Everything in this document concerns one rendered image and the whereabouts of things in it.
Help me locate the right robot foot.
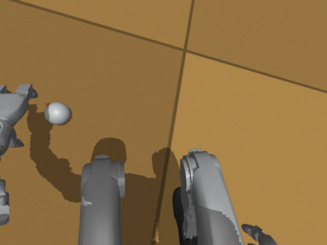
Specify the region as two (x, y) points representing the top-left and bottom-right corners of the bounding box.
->
(173, 187), (198, 245)

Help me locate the ball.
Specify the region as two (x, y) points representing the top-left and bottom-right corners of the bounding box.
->
(44, 102), (71, 125)

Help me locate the right robot hand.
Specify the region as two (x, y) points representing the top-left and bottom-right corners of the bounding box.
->
(241, 224), (278, 245)

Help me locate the left robot arm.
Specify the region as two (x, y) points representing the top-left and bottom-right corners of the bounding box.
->
(0, 119), (14, 226)

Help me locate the left robot hand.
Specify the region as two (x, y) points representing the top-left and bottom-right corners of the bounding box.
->
(0, 84), (38, 148)

